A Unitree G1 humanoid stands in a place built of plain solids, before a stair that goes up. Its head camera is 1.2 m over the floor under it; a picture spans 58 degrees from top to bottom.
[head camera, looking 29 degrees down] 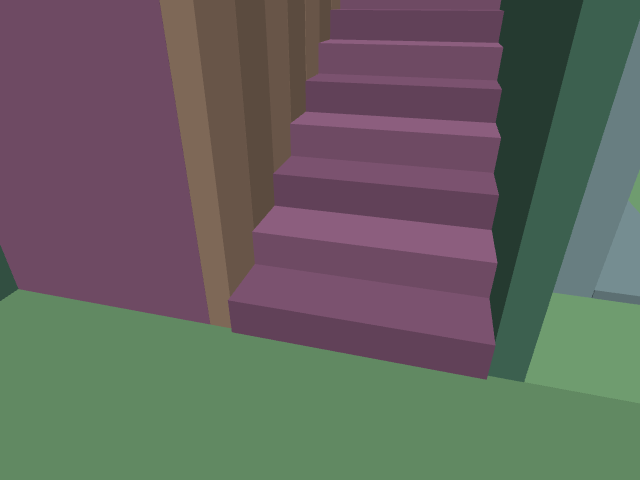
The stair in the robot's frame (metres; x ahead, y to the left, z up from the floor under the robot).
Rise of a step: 0.16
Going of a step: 0.28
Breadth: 1.00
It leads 15 degrees to the right of straight ahead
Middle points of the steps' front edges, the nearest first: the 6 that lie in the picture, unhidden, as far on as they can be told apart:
1.25 -0.12 0.16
1.52 -0.19 0.33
1.79 -0.26 0.49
2.06 -0.33 0.66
2.33 -0.40 0.82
2.60 -0.48 0.98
